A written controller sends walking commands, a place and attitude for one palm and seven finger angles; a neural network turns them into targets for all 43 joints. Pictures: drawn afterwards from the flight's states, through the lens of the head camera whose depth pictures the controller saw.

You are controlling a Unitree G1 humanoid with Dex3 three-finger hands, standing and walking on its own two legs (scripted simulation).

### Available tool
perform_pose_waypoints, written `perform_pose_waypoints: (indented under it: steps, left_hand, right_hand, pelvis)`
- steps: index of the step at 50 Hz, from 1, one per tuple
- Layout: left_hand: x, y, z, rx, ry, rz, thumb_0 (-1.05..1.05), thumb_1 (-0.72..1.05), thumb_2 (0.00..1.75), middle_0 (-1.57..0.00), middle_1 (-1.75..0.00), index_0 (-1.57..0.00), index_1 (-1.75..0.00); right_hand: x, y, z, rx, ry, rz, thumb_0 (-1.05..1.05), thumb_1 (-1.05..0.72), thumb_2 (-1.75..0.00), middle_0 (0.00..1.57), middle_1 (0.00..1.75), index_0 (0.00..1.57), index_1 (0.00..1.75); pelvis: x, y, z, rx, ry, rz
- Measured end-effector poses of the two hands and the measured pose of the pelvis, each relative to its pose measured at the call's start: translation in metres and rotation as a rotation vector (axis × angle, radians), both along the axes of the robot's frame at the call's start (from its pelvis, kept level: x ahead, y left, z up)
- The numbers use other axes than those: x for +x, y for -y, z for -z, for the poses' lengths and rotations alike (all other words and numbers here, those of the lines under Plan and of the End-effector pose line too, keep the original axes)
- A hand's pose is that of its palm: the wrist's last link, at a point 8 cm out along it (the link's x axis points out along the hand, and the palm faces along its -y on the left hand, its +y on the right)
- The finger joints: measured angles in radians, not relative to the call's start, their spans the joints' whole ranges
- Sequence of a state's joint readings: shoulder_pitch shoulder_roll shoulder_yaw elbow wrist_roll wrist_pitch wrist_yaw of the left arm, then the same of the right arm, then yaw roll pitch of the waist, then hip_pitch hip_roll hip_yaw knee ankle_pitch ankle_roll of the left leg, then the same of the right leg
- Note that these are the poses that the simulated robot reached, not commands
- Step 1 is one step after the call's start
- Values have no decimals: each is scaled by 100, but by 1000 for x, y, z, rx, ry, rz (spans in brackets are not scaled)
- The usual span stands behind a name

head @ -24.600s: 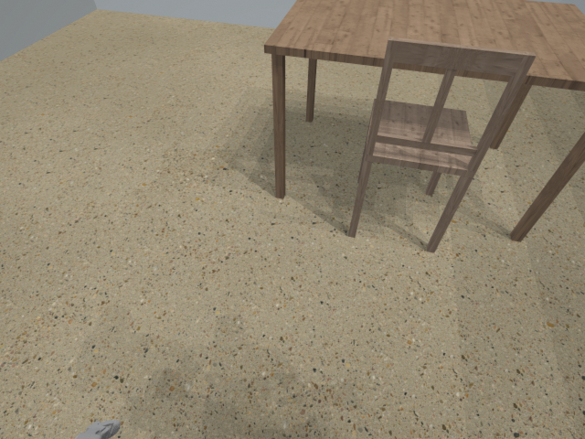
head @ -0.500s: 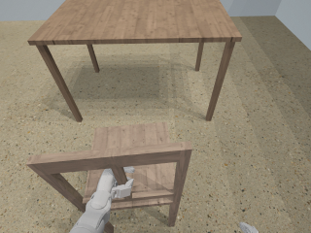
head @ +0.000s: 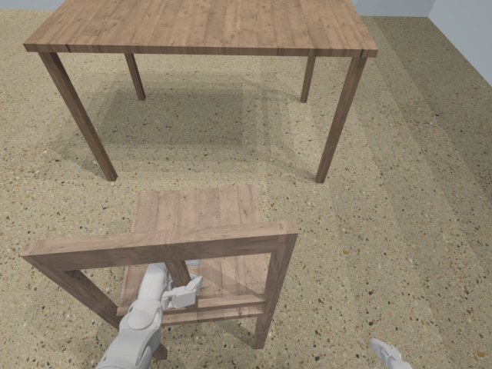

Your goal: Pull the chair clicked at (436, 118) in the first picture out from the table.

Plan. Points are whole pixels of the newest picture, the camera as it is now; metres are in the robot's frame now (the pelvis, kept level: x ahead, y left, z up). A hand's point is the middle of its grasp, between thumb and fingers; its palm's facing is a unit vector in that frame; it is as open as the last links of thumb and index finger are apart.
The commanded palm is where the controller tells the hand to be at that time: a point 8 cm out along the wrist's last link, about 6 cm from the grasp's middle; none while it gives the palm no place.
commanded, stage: open the thumb and straighten the fingers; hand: left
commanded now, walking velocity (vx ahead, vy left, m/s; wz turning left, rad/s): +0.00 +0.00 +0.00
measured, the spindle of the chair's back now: (183, 283) +0.29 +0.12 -0.09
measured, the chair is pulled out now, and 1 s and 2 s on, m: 0.65 0.65 0.65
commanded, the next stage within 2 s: draw the fingers out of the gap in 0.60 s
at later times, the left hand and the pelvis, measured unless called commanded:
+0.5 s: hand (177, 285) +0.28 +0.13 -0.07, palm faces -0.07 -0.99 -0.12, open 16.2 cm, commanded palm +0.26 +0.18 -0.04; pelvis +0.01 +0.01 -0.03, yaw +1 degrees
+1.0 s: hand (164, 324) +0.21 +0.14 -0.07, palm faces -0.05 -0.99 -0.12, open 17.5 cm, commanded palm +0.20 +0.19 -0.05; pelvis +0.02 +0.01 -0.04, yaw +3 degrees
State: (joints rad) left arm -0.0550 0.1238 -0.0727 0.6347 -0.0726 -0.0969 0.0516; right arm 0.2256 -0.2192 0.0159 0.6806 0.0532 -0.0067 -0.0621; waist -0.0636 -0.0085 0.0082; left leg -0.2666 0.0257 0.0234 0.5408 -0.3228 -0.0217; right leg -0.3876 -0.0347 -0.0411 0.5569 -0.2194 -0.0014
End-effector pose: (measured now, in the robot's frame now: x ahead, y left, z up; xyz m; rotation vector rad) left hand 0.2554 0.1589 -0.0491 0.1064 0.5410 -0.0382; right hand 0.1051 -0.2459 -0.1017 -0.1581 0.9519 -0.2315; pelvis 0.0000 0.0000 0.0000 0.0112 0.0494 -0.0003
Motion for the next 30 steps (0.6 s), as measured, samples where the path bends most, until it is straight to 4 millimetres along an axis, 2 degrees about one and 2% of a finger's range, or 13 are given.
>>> perform_pose_waypoints:
  steps: [3,6,12,19,26,30]
  left_hand:
    - [2,-5,-4,8,32,17,5,40,67,-36,-134,-49,-145]
    - [4,-8,-7,21,36,28,3,18,56,-39,-135,-49,-144]
    - [8,-18,-3,30,-11,3,1,-24,35,-39,-123,-43,-127]
    - [6,-14,-3,10,-8,14,0,-46,24,-29,-86,-29,-87]
    - [6,-24,-1,35,-15,-3,-1,-52,21,-14,-40,-14,-40]
    - [4,-27,-1,38,-22,-5,-1,-53,21,-7,-20,-7,-21]
  right_hand:
    - [1,6,0,-10,21,-8,1,-91,-90,20,30,21,30]
    - [4,9,4,-15,39,-19,1,-91,-90,20,30,20,30]
    - [15,6,11,-11,73,-35,1,-91,-90,20,30,20,30]
    - [31,-6,16,1,118,-66,1,-91,-90,20,30,20,30]
    - [44,-13,16,-1,140,-92,1,-91,-90,20,30,20,30]
    - [49,-13,16,-7,151,-100,1,-91,-90,20,30,21,30]
  pelvis:
    - [-1,-1,4,-2,-26,-1]
    - [-2,-3,8,-4,-49,-4]
    - [-1,-7,16,-2,-79,-8]
    - [4,-9,22,-3,-100,-18]
    - [8,-8,27,-6,-111,-24]
    - [10,-9,29,-12,-117,-31]
